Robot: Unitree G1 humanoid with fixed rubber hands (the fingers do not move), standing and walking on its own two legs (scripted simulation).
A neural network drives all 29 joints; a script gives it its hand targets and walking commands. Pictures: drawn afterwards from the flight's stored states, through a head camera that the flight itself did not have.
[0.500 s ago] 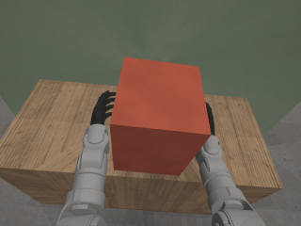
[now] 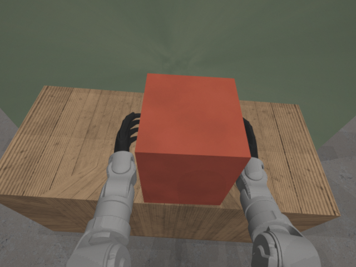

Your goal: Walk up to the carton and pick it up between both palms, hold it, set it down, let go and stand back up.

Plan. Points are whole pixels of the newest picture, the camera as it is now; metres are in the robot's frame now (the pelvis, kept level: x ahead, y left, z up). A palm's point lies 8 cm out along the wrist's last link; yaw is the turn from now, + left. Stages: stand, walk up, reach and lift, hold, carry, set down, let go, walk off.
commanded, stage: set down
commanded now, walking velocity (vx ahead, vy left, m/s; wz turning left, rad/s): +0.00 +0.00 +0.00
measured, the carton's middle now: (186, 144) +0.39 +0.00 +0.02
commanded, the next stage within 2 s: none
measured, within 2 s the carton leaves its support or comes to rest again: neither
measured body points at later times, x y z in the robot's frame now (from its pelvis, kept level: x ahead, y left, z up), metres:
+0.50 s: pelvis +0.00 -0.01 -0.01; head +0.10 -0.01 +0.43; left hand +0.38 +0.14 -0.02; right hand +0.40 -0.15 -0.02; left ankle -0.02 +0.13 -0.75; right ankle +0.01 -0.10 -0.75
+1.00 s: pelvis +0.01 +0.00 -0.02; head +0.16 -0.02 +0.40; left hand +0.38 +0.14 -0.08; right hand +0.41 -0.15 -0.07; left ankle -0.02 +0.13 -0.75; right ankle +0.01 -0.10 -0.75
